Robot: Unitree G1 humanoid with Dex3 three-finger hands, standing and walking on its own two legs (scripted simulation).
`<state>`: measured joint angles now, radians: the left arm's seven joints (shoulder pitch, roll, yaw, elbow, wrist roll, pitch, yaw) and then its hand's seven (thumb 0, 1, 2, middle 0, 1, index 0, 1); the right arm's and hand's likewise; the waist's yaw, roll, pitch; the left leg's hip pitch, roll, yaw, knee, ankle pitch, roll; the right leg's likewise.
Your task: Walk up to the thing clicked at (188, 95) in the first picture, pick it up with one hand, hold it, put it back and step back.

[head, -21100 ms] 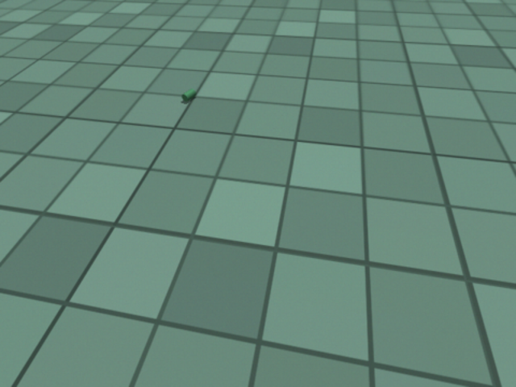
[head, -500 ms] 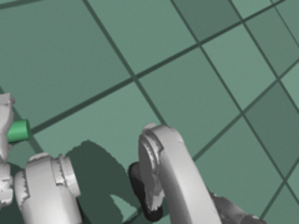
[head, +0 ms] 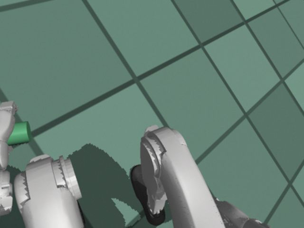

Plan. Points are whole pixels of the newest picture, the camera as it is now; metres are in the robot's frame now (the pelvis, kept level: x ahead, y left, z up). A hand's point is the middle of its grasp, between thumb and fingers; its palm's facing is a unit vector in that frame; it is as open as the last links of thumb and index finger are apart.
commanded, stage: close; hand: left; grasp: from above
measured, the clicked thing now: (8, 134) +0.40 +0.27 -0.27
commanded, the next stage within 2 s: settle in 1.56 s
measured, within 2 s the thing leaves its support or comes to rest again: neither
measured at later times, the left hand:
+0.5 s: hand (5, 138) +0.38 +0.27 -0.24, palm faces -0.41 -0.06 -0.91, open 9.3 cm
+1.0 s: hand out of the picture +0.39 +0.29 -0.24, palm faces -0.45 -0.10 -0.89, open 8.7 cm
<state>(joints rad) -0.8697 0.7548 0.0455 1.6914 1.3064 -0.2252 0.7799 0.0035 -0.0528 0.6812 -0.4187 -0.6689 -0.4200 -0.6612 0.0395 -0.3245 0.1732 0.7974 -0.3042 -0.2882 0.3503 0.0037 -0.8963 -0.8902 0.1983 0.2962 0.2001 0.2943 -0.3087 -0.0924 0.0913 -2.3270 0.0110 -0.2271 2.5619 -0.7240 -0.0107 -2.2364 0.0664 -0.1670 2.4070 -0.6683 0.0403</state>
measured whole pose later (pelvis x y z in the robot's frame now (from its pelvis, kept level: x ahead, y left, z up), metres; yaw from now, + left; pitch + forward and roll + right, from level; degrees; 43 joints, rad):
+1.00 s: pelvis +0.00 +0.00 +0.00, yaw +0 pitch +26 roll -12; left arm -0.84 0.79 0.05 1.65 1.32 -0.31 0.71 -0.01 0.30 0.35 -0.73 -0.30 -0.74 -0.31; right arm 0.07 -0.31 0.20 0.80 -0.31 -0.25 0.32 0.00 -0.90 -0.89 0.20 0.30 0.20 0.29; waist -0.30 -0.09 0.10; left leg -2.32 0.01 -0.23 2.58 -0.73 -0.01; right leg -2.23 0.07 -0.17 2.42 -0.67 0.04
